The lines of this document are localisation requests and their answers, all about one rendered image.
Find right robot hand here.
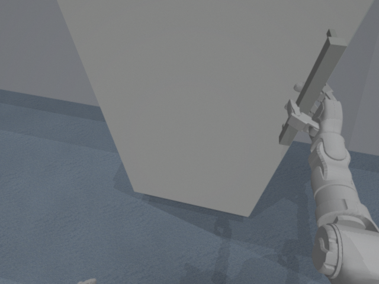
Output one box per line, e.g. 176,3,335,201
284,82,343,142

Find handle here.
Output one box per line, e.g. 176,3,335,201
279,28,347,146

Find fridge door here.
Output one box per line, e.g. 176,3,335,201
57,0,373,217

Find robot right upper arm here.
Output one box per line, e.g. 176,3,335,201
311,223,379,284

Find right robot forearm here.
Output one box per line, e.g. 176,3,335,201
308,133,379,233

